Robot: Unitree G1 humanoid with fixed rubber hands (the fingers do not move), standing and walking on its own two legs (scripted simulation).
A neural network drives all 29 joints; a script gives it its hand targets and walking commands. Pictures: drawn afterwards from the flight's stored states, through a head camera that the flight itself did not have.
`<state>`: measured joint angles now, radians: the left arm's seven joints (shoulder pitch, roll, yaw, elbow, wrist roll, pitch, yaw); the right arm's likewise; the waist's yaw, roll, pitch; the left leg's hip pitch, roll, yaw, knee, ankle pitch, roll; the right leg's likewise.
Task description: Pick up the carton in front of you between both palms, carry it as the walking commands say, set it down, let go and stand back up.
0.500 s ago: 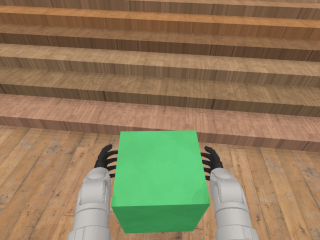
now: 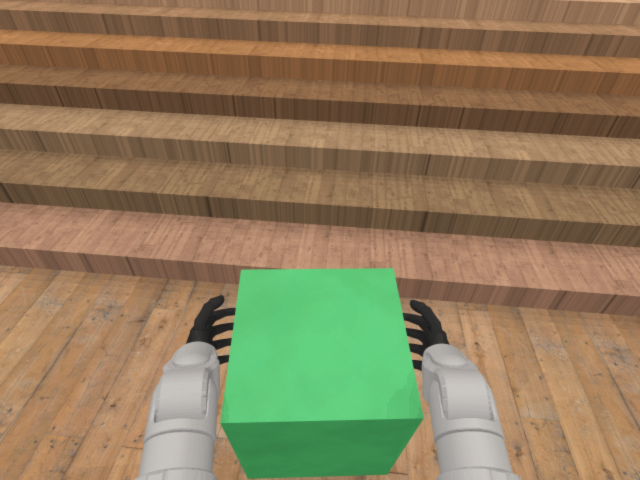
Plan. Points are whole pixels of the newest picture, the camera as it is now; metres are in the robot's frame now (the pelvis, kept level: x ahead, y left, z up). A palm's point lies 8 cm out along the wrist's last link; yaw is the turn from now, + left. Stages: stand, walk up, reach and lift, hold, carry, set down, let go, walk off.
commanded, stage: hold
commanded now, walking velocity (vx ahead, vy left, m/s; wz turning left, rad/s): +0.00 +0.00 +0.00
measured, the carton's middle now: (317, 377) +0.30 +0.00 -0.04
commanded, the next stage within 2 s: carry in 1.20 s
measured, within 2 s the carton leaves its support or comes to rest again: neither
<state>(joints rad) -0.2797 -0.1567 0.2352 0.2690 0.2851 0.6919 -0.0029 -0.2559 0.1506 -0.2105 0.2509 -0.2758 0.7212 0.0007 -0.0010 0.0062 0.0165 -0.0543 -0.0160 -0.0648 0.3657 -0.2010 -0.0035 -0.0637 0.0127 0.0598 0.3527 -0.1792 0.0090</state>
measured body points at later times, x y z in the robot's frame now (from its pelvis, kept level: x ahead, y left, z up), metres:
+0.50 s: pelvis -0.01 +0.00 +0.00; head -0.06 -0.01 +0.45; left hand +0.29 +0.15 +0.05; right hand +0.29 -0.15 +0.04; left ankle +0.01 +0.12 -0.75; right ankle +0.02 -0.13 -0.75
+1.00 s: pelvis +0.00 +0.00 +0.00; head -0.05 +0.00 +0.45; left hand +0.30 +0.15 +0.05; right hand +0.29 -0.15 +0.04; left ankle +0.01 +0.12 -0.75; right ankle +0.02 -0.13 -0.75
